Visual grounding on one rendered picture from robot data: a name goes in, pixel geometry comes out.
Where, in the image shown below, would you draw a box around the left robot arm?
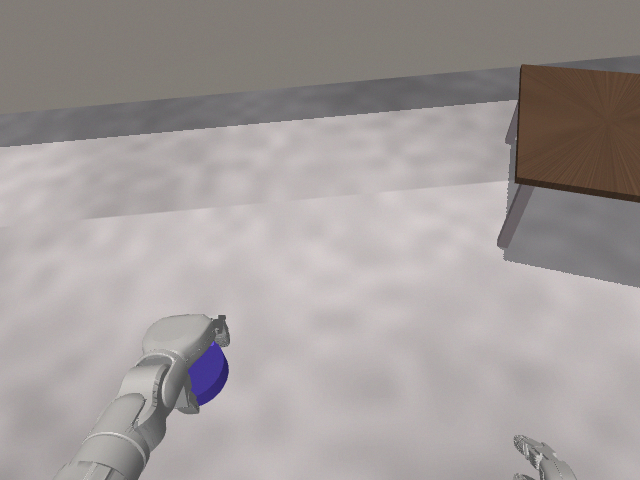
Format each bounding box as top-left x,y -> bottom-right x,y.
52,349 -> 188,480

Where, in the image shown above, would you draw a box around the right robot hand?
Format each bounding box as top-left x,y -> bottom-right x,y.
513,435 -> 577,480

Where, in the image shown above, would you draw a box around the left robot hand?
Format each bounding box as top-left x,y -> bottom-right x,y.
142,314 -> 230,414

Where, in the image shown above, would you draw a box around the tin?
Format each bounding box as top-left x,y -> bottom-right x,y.
188,341 -> 229,406

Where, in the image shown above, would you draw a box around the coffee table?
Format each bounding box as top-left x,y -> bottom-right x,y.
497,64 -> 640,248

